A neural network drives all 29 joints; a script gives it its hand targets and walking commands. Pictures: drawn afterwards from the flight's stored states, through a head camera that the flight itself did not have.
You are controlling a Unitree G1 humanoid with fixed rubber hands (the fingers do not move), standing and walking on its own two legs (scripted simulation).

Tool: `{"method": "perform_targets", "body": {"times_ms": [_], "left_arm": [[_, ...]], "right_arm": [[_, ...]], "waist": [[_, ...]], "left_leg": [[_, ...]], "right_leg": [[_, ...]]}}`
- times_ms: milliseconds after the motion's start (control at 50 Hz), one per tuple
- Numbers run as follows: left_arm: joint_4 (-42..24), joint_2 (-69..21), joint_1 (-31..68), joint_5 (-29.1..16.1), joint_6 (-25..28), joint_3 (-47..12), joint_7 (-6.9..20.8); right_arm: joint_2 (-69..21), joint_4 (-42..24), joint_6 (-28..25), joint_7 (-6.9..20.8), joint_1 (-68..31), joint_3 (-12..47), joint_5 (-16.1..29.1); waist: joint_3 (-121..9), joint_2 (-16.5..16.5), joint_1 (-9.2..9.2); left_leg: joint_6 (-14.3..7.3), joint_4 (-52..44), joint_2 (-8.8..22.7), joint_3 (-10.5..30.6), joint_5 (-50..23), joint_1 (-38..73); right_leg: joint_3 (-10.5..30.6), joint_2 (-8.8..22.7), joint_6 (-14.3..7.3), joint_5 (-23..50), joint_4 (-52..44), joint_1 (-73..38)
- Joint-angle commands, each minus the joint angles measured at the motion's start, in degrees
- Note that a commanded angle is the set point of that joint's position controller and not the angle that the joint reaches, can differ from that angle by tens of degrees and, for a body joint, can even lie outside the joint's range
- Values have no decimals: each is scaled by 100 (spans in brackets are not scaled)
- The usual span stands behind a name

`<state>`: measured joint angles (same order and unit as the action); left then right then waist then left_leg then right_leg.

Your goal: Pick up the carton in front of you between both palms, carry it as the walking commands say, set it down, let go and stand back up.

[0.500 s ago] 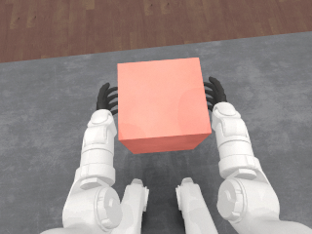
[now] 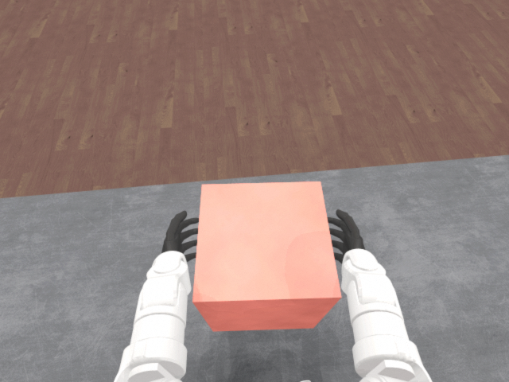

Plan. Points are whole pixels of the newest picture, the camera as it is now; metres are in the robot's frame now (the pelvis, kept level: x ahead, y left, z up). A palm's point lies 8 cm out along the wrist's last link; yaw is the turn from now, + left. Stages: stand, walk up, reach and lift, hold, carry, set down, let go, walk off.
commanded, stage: reach and lift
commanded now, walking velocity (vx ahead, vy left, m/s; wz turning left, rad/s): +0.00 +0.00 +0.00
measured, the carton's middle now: (262, 262) +0.35 +0.00 -0.09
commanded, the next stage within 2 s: hold in 1.26 s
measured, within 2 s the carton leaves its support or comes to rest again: neither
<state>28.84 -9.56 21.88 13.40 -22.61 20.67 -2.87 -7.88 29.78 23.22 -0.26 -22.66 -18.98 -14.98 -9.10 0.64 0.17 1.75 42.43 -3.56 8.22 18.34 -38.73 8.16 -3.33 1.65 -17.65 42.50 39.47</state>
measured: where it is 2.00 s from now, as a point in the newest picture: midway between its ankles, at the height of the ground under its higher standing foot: outside the picture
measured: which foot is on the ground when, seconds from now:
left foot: down 0.00-1.00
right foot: down 0.00-1.00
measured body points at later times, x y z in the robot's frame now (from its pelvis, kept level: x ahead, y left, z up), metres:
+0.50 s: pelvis +0.00 +0.00 +0.03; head -0.03 +0.00 +0.48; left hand +0.31 +0.15 +0.05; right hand +0.31 -0.15 +0.04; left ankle +0.02 +0.14 -0.71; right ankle +0.03 -0.13 -0.71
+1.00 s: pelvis +0.01 +0.00 +0.04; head -0.02 +0.00 +0.49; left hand +0.32 +0.15 +0.06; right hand +0.32 -0.15 +0.06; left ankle +0.02 +0.14 -0.71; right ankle +0.03 -0.13 -0.71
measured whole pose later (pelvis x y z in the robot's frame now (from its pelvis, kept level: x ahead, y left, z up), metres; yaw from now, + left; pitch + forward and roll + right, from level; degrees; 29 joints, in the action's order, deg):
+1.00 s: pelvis +0.01 +0.00 +0.04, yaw +0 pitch -4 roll +0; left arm 19.3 -9.0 16.3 16.9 -37.6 14.8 -0.3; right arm -8.8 18.5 38.2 0.1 -15.6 -13.6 -16.5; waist -1.0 0.1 0.0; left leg 1.1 22.3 -1.8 8.2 12.1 -6.5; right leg 7.9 -2.0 0.9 -11.5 22.3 7.1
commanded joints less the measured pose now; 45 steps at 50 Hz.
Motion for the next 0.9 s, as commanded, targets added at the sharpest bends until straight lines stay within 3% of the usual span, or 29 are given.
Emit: {"method": "perform_targets", "body": {"times_ms": [0,140,260,360,520,880], "left_arm": [[198,-5754,2629,-959,-135,-3583,1562],[-353,-5713,2001,-1112,-641,-3918,1645],[-370,-5450,1845,-990,-1065,-3581,1732],[-269,-5526,2417,-914,-1085,-3345,1806],[-378,-5642,2833,-994,-1077,-3499,1827],[-883,-5416,2234,-1069,-1291,-3643,1795]], "right_arm": [[-5784,28,24,1401,-2583,3407,1003],[-5690,-712,547,1368,-2035,3836,1250],[-5579,-705,968,1417,-1830,3505,1148],[-5619,-589,993,1510,-2385,3253,1069],[-5725,-691,996,1539,-2804,3420,1134],[-5632,-1158,1224,1472,-2169,3569,1246]], "waist": [[-2360,-72,-12],[-1506,-40,-3],[-417,-47,-17],[-187,-9,-12],[-620,-41,-21],[-703,-74,-9]], "left_leg": [[-42,-924,-299,-447,-1902,1813],[-37,-1720,-227,-410,-2077,2761],[-81,-2147,-201,-437,-1290,2853],[-129,-2154,-170,-475,-709,2799],[-124,-2079,-170,-484,-812,3000],[-77,-2262,-232,-478,-1702,3423]], "right_leg": [[-437,-303,-81,1983,-846,-2236],[-402,-259,-32,2092,-1661,-3143],[-449,-244,-71,1303,-2069,-3212],[-483,-218,-120,698,-2072,-3145],[-501,-217,-92,809,-2011,-3334],[-457,-236,-19,1775,-2213,-3764]]}}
